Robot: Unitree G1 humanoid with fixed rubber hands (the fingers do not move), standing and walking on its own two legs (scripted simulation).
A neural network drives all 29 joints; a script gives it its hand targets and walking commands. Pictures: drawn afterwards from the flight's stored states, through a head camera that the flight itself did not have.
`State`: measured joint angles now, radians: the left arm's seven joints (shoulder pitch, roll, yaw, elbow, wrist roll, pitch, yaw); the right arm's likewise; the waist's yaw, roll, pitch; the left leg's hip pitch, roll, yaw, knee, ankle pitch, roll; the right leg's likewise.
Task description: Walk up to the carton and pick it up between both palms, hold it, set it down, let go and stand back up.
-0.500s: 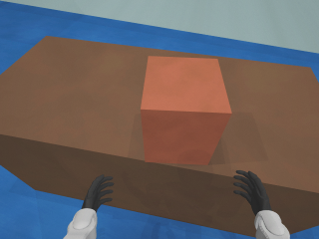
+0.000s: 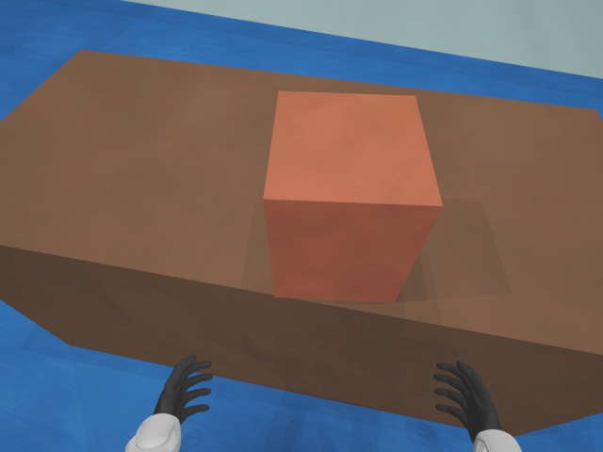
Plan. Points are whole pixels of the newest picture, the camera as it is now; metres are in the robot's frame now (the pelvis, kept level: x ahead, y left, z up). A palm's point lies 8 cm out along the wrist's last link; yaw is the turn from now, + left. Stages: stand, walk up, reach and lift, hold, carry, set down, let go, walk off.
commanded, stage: stand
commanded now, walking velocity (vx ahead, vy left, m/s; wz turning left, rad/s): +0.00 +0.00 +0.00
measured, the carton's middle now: (340, 203) +0.45 -0.04 +0.04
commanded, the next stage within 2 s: none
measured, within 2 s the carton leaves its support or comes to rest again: neither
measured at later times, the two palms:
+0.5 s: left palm out of the picture +0.11 +0.23 -0.11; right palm out of the picture +0.13 -0.27 -0.08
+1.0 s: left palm out of the picture +0.05 +0.24 -0.12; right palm out of the picture +0.05 -0.27 -0.10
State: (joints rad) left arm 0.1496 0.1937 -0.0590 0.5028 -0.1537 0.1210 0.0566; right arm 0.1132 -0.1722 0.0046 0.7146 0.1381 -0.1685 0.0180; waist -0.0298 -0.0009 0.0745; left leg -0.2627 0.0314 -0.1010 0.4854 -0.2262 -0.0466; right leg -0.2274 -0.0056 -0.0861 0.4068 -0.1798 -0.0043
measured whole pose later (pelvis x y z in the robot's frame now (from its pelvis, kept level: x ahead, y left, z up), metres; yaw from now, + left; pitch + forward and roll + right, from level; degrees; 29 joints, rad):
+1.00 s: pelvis -0.03 +0.00 +0.00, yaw +0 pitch -3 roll -1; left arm 0.28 0.26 -0.06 0.88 -0.07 -0.03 -0.02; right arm 0.29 -0.26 -0.04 0.83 0.08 -0.03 0.02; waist -0.03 0.01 -0.09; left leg -0.26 0.03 -0.10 0.49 -0.18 -0.05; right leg -0.23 -0.01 -0.09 0.42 -0.15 -0.01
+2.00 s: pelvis -0.10 +0.01 -0.01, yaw +0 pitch -9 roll -2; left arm 0.30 0.30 -0.06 0.87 -0.07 0.04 0.01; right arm 0.34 -0.28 -0.04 0.83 0.07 0.03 0.02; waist -0.03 0.00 0.04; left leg -0.28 0.03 -0.10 0.60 -0.34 -0.05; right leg -0.23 -0.01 -0.09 0.50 -0.28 -0.01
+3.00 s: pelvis -0.17 +0.00 -0.02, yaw +0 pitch -7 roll -1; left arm 0.34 0.31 -0.04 0.82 -0.07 0.02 0.00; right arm 0.32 -0.33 -0.01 0.83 0.07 0.05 -0.01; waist 0.01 -0.01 0.06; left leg -0.26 0.01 -0.10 0.68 -0.30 -0.05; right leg -0.18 -0.01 -0.09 0.67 -0.37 -0.02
